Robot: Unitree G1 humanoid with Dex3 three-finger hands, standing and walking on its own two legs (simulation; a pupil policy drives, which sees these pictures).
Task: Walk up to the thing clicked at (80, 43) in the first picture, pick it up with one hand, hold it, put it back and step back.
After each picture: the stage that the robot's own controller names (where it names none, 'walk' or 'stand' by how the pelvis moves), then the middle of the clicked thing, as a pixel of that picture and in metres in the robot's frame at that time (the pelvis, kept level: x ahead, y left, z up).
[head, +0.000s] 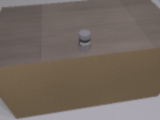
stand; (84, 41) +0.72 +0.02 -0.08
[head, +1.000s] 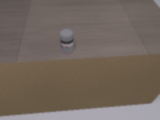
rise first; (67, 41) +0.64 +0.12 -0.05
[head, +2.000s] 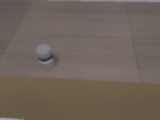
rise first; (45, 57) +0.52 +0.22 -0.05
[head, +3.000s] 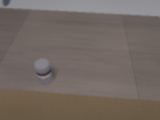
stand; (43, 72) +0.47 +0.20 -0.07
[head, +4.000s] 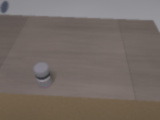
stand; (43, 75) +0.48 +0.21 -0.08
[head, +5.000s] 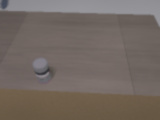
stand; (42, 71) +0.49 +0.22 -0.08
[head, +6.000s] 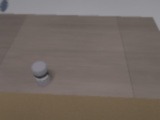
stand; (41, 74) +0.48 +0.22 -0.08
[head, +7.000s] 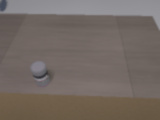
rise first; (40, 74) +0.48 +0.22 -0.08
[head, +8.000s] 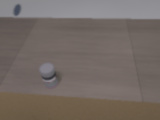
rise first; (49, 76) +0.48 +0.22 -0.08
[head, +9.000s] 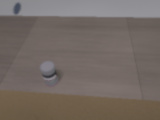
go down; (49, 74) +0.48 +0.21 -0.08
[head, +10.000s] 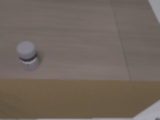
go down; (28, 56) +0.50 +0.20 -0.04
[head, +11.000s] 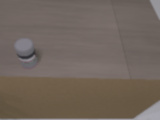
go down; (26, 54) +0.50 +0.21 -0.03
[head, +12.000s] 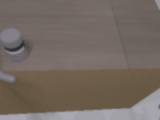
close in; (14, 46) +0.50 +0.22 +0.01
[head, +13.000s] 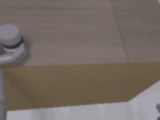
close; (13, 43) +0.49 +0.20 +0.02
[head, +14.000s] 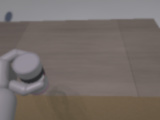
lift; (32, 75) +0.31 +0.16 +0.17
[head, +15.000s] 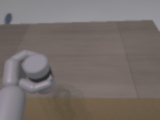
hold; (40, 75) +0.32 +0.15 +0.15
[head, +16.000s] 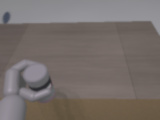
hold; (40, 84) +0.31 +0.15 +0.12
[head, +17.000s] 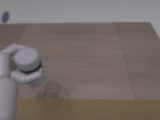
crouch; (31, 68) +0.35 +0.18 +0.14
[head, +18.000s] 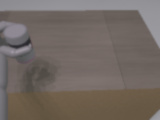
lower; (21, 44) +0.44 +0.20 +0.14
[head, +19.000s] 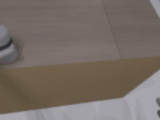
lower; (1, 44) +0.49 +0.20 +0.03
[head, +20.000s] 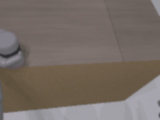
lower; (9, 51) +0.47 +0.19 +0.02
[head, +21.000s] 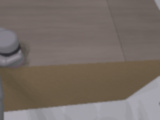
lower; (10, 50) +0.47 +0.20 +0.02
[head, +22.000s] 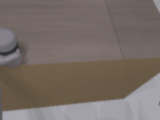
lower; (7, 49) +0.47 +0.20 +0.02
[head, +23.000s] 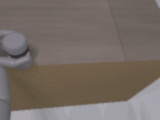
draw back; (18, 51) +0.46 +0.18 +0.02
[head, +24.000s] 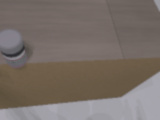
rise; (13, 49) +0.46 +0.18 +0.02
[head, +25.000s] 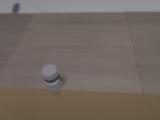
sink last; (51, 78) +0.44 +0.18 -0.03
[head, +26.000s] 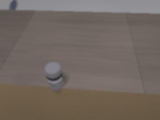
stand; (54, 76) +0.44 +0.17 -0.03
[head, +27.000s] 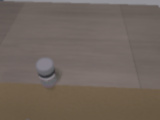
stand; (46, 73) +0.44 +0.18 -0.02
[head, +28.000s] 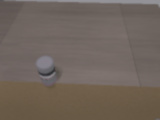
stand; (47, 71) +0.44 +0.17 -0.01
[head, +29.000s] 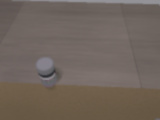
stand; (47, 72) +0.43 +0.17 -0.01
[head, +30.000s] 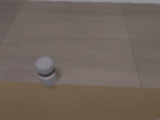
stand; (46, 72) +0.44 +0.18 -0.01
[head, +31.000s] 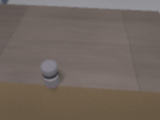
stand; (50, 74) +0.44 +0.17 -0.04
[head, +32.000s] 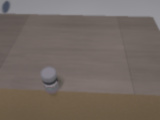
walk; (50, 80) +0.45 +0.18 -0.08
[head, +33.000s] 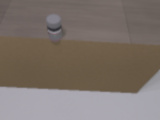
walk; (54, 28) +0.65 +0.17 -0.06
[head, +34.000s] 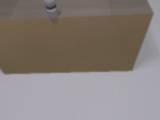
walk; (51, 8) +0.94 +0.26 -0.06
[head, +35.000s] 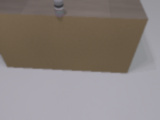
stand; (59, 7) +1.07 +0.21 -0.07
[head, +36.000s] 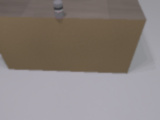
stand; (58, 9) +1.08 +0.21 -0.08
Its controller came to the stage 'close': yes
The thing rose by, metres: 0.22
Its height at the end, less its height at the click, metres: +0.00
